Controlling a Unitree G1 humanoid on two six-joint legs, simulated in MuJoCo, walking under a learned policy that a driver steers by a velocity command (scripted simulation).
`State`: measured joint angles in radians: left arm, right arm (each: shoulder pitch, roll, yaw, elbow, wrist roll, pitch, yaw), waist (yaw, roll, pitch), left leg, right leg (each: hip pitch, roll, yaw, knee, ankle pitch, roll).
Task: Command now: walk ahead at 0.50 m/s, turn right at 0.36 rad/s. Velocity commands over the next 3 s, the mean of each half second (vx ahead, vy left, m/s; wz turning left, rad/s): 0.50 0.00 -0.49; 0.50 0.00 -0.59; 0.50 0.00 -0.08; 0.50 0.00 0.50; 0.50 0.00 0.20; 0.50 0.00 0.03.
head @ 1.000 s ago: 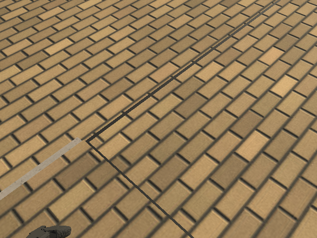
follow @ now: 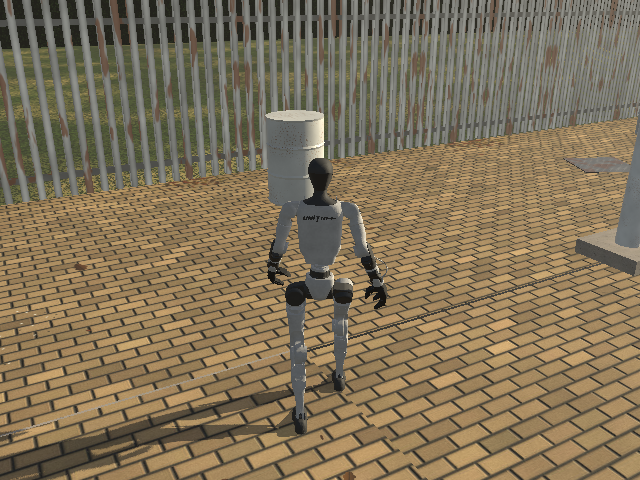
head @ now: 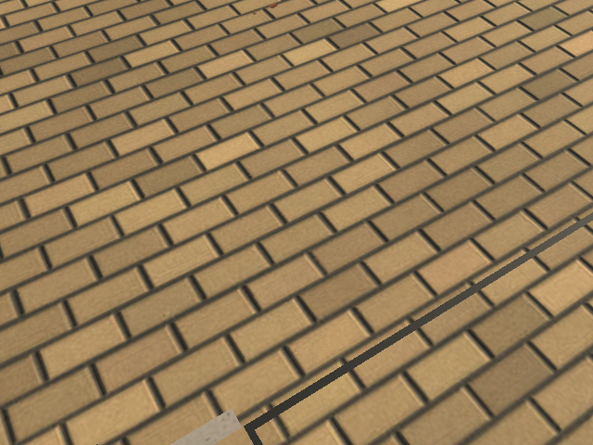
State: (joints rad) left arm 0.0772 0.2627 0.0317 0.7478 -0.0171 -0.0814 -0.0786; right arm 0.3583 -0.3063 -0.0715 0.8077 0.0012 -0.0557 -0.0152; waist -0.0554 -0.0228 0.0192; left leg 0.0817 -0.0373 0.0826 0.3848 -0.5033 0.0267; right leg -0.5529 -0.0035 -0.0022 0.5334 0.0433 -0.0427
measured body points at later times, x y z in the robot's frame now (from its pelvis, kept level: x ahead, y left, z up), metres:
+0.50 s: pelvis +0.31 -0.01 +0.01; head +0.33 -0.01 +0.46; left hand +0.42 +0.26 -0.11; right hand +0.49 -0.29 -0.04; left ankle +0.43 +0.09 -0.71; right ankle +0.17 -0.11 -0.69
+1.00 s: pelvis +0.54 -0.17 -0.02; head +0.55 -0.21 +0.43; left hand +0.84 -0.04 -0.09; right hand +0.45 -0.46 -0.14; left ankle +0.51 +0.06 -0.65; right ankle +0.54 -0.25 -0.75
